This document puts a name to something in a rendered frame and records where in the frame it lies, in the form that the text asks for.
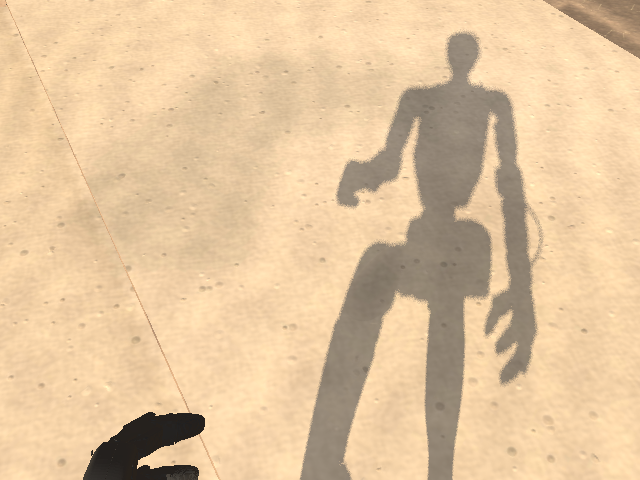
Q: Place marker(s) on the left robot hand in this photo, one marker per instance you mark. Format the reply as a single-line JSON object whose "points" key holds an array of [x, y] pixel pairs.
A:
{"points": [[118, 458]]}

